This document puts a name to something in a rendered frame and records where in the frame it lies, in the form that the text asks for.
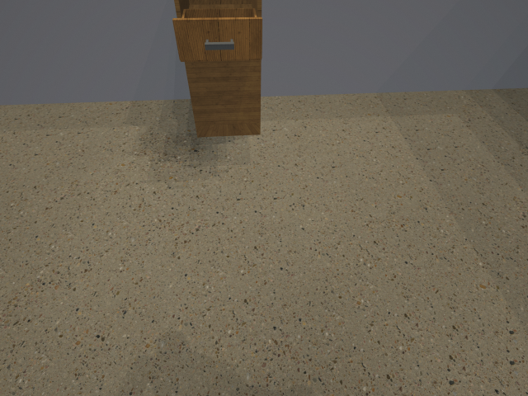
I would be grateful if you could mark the drawer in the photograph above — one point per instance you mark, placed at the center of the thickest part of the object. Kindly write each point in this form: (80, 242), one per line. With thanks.
(218, 25)

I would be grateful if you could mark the cabinet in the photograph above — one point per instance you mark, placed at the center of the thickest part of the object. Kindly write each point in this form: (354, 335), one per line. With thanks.
(225, 95)

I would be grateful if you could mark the handle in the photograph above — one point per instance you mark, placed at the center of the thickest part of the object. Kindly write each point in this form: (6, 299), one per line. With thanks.
(219, 45)

